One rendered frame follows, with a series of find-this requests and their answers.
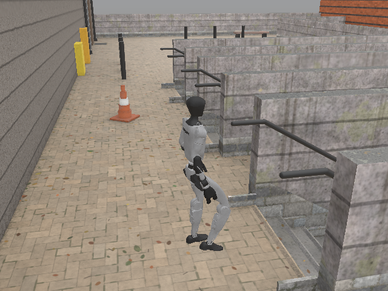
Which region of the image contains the left robot hand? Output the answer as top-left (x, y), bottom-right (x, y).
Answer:
top-left (201, 161), bottom-right (207, 172)

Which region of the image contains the robot right upper arm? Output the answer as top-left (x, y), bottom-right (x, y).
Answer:
top-left (190, 126), bottom-right (207, 163)

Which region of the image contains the right robot forearm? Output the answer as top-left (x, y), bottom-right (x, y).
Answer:
top-left (193, 156), bottom-right (209, 189)

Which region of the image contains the robot right shin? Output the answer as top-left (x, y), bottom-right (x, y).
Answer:
top-left (206, 206), bottom-right (231, 245)

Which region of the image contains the right robot hand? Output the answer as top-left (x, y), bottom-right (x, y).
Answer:
top-left (203, 186), bottom-right (217, 204)

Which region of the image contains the robot right thigh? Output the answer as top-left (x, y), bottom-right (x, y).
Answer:
top-left (193, 175), bottom-right (230, 213)

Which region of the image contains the robot left upper arm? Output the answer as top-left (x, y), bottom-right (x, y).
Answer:
top-left (179, 118), bottom-right (189, 147)

